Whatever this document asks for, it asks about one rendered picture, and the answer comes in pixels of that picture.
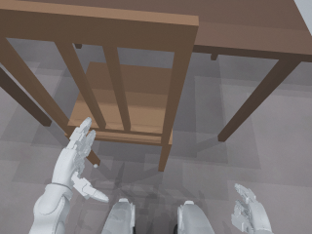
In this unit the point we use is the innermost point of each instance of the robot right hand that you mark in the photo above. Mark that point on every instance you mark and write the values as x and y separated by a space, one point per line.
253 217

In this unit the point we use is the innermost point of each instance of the right robot thigh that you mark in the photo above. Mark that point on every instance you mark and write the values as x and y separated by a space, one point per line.
192 220

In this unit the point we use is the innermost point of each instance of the right robot shin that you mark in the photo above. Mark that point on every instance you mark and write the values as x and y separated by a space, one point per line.
178 230

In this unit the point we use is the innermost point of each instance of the left robot forearm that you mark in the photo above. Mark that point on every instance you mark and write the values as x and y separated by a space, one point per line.
51 209

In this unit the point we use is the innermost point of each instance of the chair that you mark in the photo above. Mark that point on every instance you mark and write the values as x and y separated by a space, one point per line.
127 103

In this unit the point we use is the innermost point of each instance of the robot left hand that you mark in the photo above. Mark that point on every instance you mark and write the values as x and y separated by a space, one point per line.
72 157

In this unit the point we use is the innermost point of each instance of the table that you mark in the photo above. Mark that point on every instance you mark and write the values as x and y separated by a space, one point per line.
263 29

